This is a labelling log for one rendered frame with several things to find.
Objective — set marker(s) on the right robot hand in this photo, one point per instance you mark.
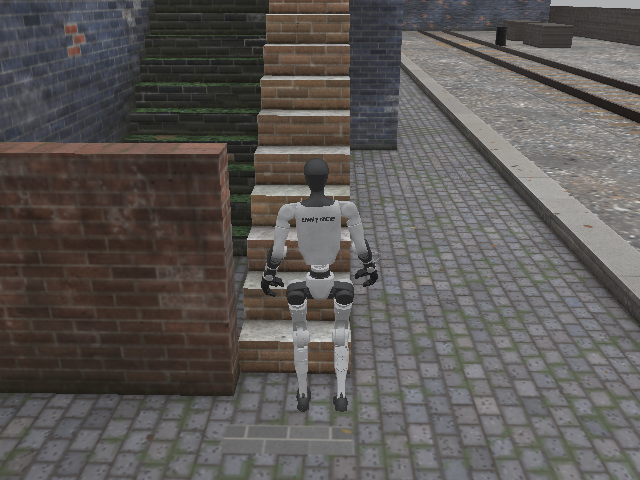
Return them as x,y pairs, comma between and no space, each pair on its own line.
371,281

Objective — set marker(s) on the left robot hand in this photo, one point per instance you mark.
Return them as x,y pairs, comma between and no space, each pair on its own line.
275,282

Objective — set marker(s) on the right robot shin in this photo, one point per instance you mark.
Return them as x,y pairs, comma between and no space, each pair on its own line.
341,360

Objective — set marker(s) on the robot right upper arm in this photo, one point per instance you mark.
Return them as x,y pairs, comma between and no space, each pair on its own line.
349,210

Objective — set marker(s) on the robot left forearm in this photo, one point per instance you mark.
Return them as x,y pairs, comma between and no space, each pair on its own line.
271,266

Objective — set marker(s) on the robot right thigh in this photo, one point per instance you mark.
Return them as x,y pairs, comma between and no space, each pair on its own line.
343,299

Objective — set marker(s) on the robot left upper arm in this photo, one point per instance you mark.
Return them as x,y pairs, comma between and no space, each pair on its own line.
286,213

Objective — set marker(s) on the robot right forearm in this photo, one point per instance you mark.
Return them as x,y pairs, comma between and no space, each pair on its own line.
367,260

